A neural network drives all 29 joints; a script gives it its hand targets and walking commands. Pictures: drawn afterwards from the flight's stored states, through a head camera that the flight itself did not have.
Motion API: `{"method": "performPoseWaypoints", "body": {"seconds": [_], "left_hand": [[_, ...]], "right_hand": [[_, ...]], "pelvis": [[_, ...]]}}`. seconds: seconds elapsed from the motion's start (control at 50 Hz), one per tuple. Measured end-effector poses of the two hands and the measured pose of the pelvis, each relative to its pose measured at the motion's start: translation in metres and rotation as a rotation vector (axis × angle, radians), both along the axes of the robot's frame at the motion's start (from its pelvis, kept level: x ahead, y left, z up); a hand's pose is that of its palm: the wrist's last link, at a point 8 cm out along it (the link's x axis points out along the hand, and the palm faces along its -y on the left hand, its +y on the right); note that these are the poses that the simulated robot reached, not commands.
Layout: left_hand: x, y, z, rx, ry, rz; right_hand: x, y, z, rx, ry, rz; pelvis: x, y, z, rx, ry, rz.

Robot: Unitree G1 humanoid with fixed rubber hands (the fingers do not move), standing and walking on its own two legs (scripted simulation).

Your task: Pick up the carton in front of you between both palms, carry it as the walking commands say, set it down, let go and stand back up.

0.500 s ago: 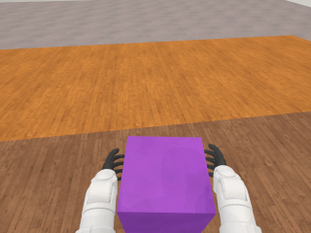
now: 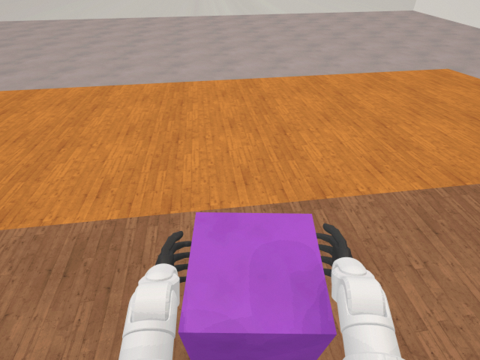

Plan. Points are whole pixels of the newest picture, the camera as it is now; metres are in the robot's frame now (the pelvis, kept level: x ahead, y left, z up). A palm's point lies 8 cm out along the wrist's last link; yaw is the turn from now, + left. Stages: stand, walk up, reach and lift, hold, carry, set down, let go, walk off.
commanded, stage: hold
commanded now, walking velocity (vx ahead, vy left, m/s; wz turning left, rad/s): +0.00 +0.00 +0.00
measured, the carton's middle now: (252, 296) +0.28 +0.00 -0.03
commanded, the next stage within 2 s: carry in 0.44 s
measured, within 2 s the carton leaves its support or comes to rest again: neither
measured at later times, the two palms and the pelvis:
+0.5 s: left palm (166, 271) +0.28 +0.15 +0.05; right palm (341, 265) +0.29 -0.15 +0.06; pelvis -0.01 +0.00 +0.00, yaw -1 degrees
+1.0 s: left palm (186, 203) +0.41 +0.13 +0.09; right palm (338, 204) +0.40 -0.17 +0.09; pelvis +0.17 -0.01 +0.00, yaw -2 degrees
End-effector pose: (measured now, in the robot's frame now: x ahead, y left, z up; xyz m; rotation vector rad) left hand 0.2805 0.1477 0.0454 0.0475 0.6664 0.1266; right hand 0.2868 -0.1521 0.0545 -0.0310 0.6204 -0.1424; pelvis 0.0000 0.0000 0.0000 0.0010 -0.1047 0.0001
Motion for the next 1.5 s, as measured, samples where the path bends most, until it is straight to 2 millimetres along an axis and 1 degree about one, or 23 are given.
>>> {"method": "performPoseWaypoints", "body": {"seconds": [0.22, 0.42, 0.46, 0.52, 0.58, 0.68, 0.72, 0.78, 0.82, 0.86, 0.88, 0.96, 1.0, 1.04, 1.1, 1.16, 1.2, 1.24, 1.28, 1.32, 1.36, 1.44, 1.5], "left_hand": [[-0.005, 0.0, 0.0, -0.005, 0.023, 0.001], [-0.003, 0.001, 0.002, -0.012, 0.014, 0.005], [-0.001, 0.001, 0.002, -0.008, 0.01, 0.003], [0.003, 0.0, 0.004, -0.006, -0.003, 0.005], [0.012, -0.007, 0.009, -0.01, -0.03, 0.012], [0.034, -0.022, 0.026, -0.023, -0.074, 0.021], [0.043, -0.023, 0.032, -0.029, -0.072, 0.026], [0.058, -0.017, 0.041, -0.04, -0.073, 0.048], [0.069, -0.01, 0.044, -0.052, -0.085, 0.064], [0.081, -0.004, 0.042, -0.068, -0.097, 0.078], [0.086, -0.003, 0.041, -0.073, -0.086, 0.083], [0.111, -0.012, 0.04, -0.07, -0.003, 0.062], [0.13, -0.02, 0.041, -0.074, 0.017, 0.041], [0.152, -0.03, 0.042, -0.081, 0.015, 0.024], [0.189, -0.046, 0.042, -0.083, -0.008, 0.01], [0.228, -0.06, 0.036, -0.081, -0.047, 0.019], [0.25, -0.066, 0.029, -0.073, -0.035, 0.037], [0.265, -0.065, 0.024, -0.075, 0.005, 0.072], [0.278, -0.063, 0.026, -0.078, 0.032, 0.109], [0.293, -0.061, 0.032, -0.076, 0.036, 0.138], [0.313, -0.06, 0.041, -0.071, 0.019, 0.154], [0.367, -0.06, 0.056, -0.065, -0.027, 0.147], [0.413, -0.06, 0.059, -0.067, -0.044, 0.12]], "right_hand": [[-0.005, 0.0, 0.0, 0.004, 0.023, -0.007], [-0.004, 0.001, 0.001, 0.01, 0.014, -0.013], [-0.002, 0.001, 0.001, 0.012, 0.009, -0.012], [0.002, -0.001, 0.002, 0.013, -0.004, -0.012], [0.01, -0.007, 0.006, 0.028, -0.031, -0.019], [0.029, -0.022, 0.018, 0.063, -0.074, -0.036], [0.04, -0.023, 0.026, 0.068, -0.072, -0.039], [0.059, -0.017, 0.038, 0.078, -0.073, -0.031], [0.074, -0.01, 0.042, 0.08, -0.084, -0.022], [0.087, -0.004, 0.042, 0.076, -0.095, -0.013], [0.092, -0.003, 0.04, 0.075, -0.083, -0.013], [0.107, -0.013, 0.032, 0.09, -0.002, -0.055], [0.118, -0.021, 0.032, 0.096, 0.017, -0.085], [0.134, -0.03, 0.034, 0.108, 0.013, -0.104], [0.167, -0.046, 0.034, 0.117, -0.012, -0.122], [0.21, -0.061, 0.026, 0.128, -0.05, -0.113], [0.239, -0.066, 0.02, 0.138, -0.036, -0.097], [0.264, -0.066, 0.017, 0.137, 0.007, -0.07], [0.288, -0.063, 0.02, 0.132, 0.038, -0.037], [0.312, -0.061, 0.026, 0.128, 0.044, -0.007], [0.337, -0.059, 0.033, 0.125, 0.029, 0.014], [0.386, -0.06, 0.045, 0.12, -0.018, 0.016], [0.423, -0.061, 0.047, 0.118, -0.039, -0.008]], "pelvis": [[-0.009, 0.001, -0.001, -0.001, -0.02, -0.003], [-0.012, 0.002, -0.002, 0.0, -0.02, -0.004], [-0.011, 0.002, -0.003, 0.001, 0.008, -0.011], [-0.007, 0.001, -0.005, 0.008, 0.055, -0.023], [0.0, -0.005, -0.009, 0.006, 0.091, -0.032], [0.025, -0.018, -0.012, -0.002, 0.137, 0.003], [0.038, -0.019, -0.008, 0.01, 0.159, 0.015], [0.061, -0.017, -0.004, 0.027, 0.183, 0.02], [0.078, -0.013, -0.007, 0.029, 0.186, 0.016], [0.097, -0.01, -0.014, 0.034, 0.187, -0.004], [0.107, -0.009, -0.015, 0.036, 0.189, -0.015], [0.147, -0.01, -0.007, 0.01, 0.202, -0.035], [0.168, -0.014, -0.003, -0.002, 0.204, -0.035], [0.19, -0.02, -0.003, -0.007, 0.201, -0.033], [0.228, -0.032, -0.008, -0.005, 0.189, -0.029], [0.269, -0.049, -0.025, -0.006, 0.165, -0.012], [0.292, -0.058, -0.029, -0.018, 0.164, 0.005], [0.312, -0.065, -0.024, -0.012, 0.168, 0.02], [0.332, -0.07, -0.016, -0.005, 0.173, 0.028], [0.353, -0.073, -0.008, 0.004, 0.177, 0.029], [0.376, -0.075, -0.002, 0.015, 0.18, 0.027], [0.425, -0.074, 0.003, 0.028, 0.183, 0.02], [0.466, -0.068, 0.001, 0.028, 0.18, 0.015]]}}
